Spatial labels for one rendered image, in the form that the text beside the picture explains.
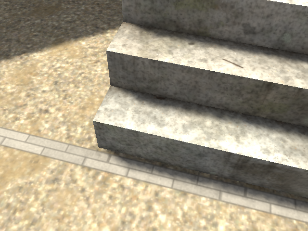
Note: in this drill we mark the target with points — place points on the stairs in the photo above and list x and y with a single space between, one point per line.
215 86

